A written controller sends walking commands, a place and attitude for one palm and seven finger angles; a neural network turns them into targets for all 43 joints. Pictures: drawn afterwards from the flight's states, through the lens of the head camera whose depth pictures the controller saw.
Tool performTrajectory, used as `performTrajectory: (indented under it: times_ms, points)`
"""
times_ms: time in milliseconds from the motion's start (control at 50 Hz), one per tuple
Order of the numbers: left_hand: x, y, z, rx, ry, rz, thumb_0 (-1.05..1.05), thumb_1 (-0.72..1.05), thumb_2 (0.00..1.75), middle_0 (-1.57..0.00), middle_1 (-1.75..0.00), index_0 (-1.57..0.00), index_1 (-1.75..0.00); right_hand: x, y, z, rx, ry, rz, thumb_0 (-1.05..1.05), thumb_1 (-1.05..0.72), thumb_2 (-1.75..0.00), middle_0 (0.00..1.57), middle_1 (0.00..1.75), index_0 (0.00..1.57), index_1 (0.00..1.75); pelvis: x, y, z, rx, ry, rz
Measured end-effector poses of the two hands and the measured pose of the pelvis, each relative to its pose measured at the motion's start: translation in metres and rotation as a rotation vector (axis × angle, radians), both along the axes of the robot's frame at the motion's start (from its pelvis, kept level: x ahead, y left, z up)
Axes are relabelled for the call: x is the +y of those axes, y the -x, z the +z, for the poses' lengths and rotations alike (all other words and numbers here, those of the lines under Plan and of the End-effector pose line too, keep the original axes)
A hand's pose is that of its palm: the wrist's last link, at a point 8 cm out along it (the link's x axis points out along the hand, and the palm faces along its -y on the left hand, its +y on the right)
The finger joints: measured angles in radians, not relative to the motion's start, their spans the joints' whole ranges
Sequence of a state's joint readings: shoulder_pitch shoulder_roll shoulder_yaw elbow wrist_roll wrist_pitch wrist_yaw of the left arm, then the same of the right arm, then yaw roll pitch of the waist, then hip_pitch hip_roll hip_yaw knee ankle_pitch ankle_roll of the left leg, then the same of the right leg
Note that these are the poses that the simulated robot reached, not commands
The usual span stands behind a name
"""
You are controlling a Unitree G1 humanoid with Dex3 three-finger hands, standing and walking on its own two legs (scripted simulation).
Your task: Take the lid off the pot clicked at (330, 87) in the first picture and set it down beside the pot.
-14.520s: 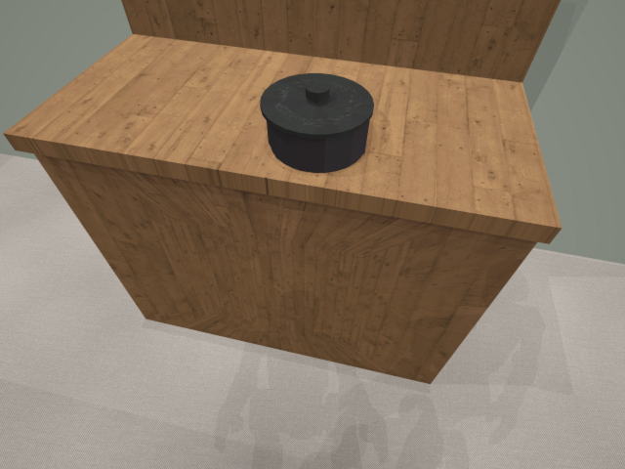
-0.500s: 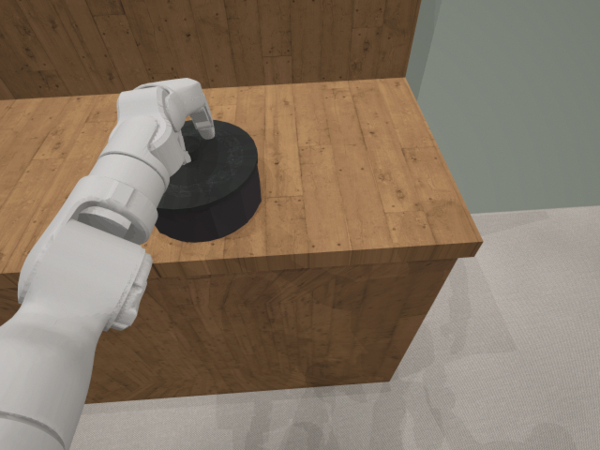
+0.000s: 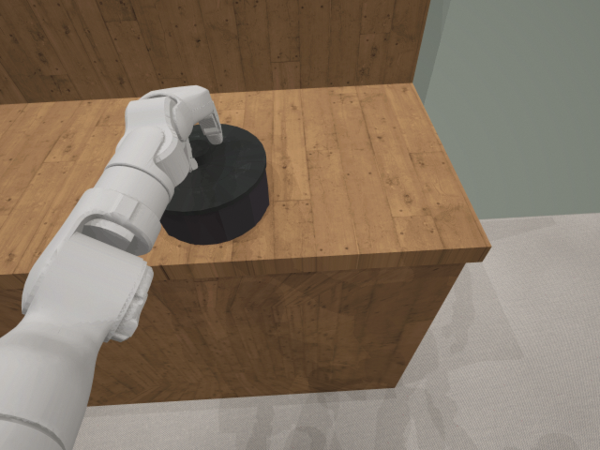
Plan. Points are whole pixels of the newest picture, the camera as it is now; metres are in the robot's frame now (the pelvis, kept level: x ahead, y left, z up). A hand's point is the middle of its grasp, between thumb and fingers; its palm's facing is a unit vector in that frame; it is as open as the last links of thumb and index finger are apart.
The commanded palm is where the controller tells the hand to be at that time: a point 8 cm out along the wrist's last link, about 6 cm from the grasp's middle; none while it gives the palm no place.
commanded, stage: close the fingers and squeeze the knob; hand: left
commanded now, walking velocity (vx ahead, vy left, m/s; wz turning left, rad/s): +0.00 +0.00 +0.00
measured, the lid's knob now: (196, 152) +0.50 +0.13 +0.14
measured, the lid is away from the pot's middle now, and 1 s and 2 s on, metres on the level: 0.00 0.01 0.01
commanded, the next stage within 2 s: lift the lid straight up in 1.82 s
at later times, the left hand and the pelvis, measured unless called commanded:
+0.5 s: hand (188, 155) +0.47 +0.13 +0.16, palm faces -0.38 -0.07 -0.92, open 9.2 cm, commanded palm +0.46 +0.14 +0.22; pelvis +0.00 +0.00 +0.00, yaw +0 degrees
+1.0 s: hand (190, 157) +0.46 +0.13 +0.16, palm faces -0.37 -0.09 -0.93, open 6.9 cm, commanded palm +0.45 +0.14 +0.22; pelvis +0.00 -0.01 +0.00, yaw +0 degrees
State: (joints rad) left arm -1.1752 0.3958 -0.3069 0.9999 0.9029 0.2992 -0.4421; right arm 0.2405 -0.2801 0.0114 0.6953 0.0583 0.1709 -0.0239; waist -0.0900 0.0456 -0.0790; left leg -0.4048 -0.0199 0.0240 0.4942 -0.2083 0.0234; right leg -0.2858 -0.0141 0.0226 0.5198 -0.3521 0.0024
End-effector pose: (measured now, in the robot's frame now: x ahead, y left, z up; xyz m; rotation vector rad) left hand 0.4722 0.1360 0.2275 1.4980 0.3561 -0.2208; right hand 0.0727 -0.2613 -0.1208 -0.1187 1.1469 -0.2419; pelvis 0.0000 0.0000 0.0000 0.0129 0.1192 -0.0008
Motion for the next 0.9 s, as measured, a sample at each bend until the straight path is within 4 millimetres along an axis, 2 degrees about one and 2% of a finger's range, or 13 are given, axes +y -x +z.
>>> performTrajectory:
  times_ms: [60,100,240,360,620,900]
  points:
    - [0.0,0.004,-0.001,-0.003,0.001,-0.001,0.0,-0.38,1.69,-0.86,-0.08,-0.88,-0.08,0.003,-0.004,-0.001,-0.01,-0.008,0.011,0.01,-0.9,-0.9,0.2,0.3,0.2,0.3,0.0,0.001,0.0,-0.005,0.0,0.002]
    - [0.001,0.006,-0.001,0.004,0.015,0.006,0.0,-0.36,1.63,-0.81,-0.13,-0.85,-0.14,0.004,-0.006,-0.001,-0.016,-0.01,0.016,0.01,-0.9,-0.9,0.2,0.3,0.2,0.3,0.0,0.002,0.0,-0.009,0.0,0.003]
    - [0.001,0.007,-0.004,0.019,0.014,0.016,0.0,-0.18,1.23,-0.58,-0.51,-0.64,-0.53,0.005,-0.008,0.0,-0.023,-0.006,0.023,0.0,-0.9,-0.9,0.2,0.3,0.2,0.3,-0.001,0.005,0.0,-0.009,0.0,0.006]
    - [0.001,0.007,-0.006,0.021,0.007,0.01,0.0,-0.07,1.06,-0.5,-0.73,-0.55,-0.75,0.002,-0.003,0.0,-0.014,0.002,0.012,0.0,-0.9,-0.9,0.2,0.3,0.2,0.3,-0.002,0.004,0.0,-0.01,0.0,0.005]
    - [-0.003,0.004,-0.007,0.016,0.002,-0.006,0.0,0.08,0.96,-0.51,-0.94,-0.56,-0.95,-0.004,0.005,-0.002,0.013,0.006,-0.001,0.01,-0.9,-0.9,0.2,0.3,0.2,0.3,-0.003,0.001,0.001,-0.006,-0.001,0.003]
    - [-0.002,0.011,-0.006,0.009,0.021,0.0,0.0,0.25,0.86,-0.6,-1.02,-0.64,-1.03,0.0,-0.018,0.002,-0.052,-0.005,0.026,0.01,-0.9,-0.9,0.2,0.3,0.2,0.3,-0.006,0.001,0.001,-0.023,-0.003,0.002]
